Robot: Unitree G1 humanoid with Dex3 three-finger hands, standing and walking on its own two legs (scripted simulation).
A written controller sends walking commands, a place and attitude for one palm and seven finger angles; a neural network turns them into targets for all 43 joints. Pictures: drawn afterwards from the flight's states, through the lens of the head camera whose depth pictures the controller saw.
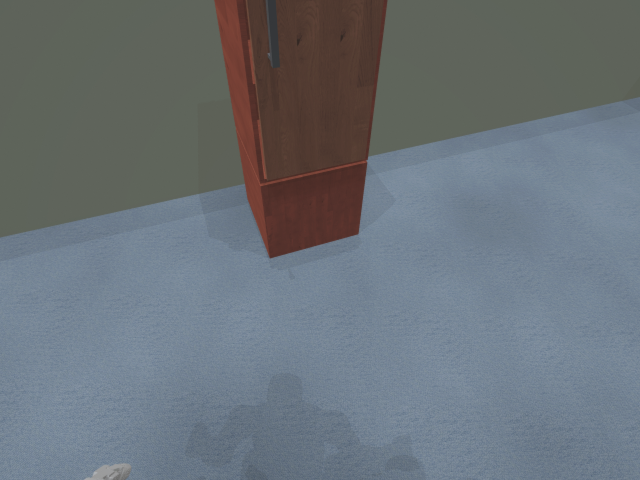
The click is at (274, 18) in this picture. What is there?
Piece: cupboard door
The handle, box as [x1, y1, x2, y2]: [266, 0, 279, 67]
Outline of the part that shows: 266,0 270,52 267,53 271,61 272,67 279,66 275,0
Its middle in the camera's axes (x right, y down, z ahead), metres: -0.12 -0.51 +0.94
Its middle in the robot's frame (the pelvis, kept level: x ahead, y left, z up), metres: +1.05 +0.18 +0.13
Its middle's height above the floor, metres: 0.90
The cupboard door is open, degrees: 0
